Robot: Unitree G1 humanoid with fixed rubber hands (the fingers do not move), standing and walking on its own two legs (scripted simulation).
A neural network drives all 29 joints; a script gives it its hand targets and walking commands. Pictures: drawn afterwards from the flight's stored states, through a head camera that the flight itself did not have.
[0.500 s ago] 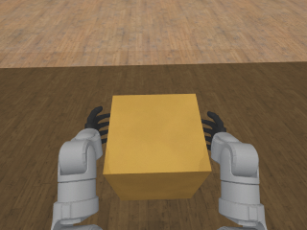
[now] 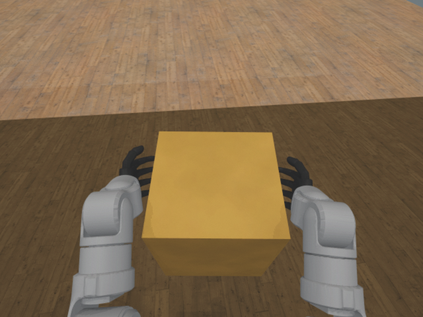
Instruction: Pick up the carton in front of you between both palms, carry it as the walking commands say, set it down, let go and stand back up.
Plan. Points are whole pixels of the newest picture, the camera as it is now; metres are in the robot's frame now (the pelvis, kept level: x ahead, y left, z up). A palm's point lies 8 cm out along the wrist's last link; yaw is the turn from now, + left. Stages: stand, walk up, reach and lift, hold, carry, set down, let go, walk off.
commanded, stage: carry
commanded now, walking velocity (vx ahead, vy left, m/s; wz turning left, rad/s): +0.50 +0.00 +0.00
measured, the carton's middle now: (214, 210) +0.35 -0.01 +0.03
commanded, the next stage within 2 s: none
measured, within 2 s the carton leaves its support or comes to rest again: neither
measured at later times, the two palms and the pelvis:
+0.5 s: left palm (148, 108) +0.65 +0.17 +0.06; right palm (257, 106) +0.66 -0.13 +0.06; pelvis +0.32 -0.01 -0.05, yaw +2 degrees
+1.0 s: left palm (153, 66) +0.99 +0.20 +0.01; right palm (232, 70) +0.98 -0.09 +0.01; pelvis +0.65 +0.05 -0.11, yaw +1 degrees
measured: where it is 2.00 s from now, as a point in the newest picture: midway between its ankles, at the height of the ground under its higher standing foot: (195, 181)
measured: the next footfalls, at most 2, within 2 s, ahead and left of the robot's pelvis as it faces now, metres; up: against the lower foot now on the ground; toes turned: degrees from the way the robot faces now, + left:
right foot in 0.40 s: +0.41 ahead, -0.03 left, -0.05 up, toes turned +0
left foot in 0.90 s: +0.74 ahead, +0.09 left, -0.11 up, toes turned +2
